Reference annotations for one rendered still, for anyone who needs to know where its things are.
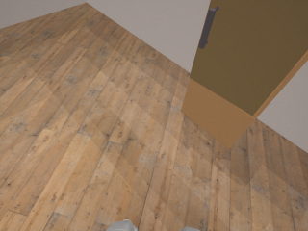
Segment left robot thigh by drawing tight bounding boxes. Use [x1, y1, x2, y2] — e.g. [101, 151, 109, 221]
[106, 220, 138, 231]

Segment cupboard door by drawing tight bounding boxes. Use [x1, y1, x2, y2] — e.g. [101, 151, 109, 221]
[189, 0, 308, 116]

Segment handle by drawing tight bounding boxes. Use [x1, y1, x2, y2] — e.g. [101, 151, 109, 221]
[198, 7, 219, 49]

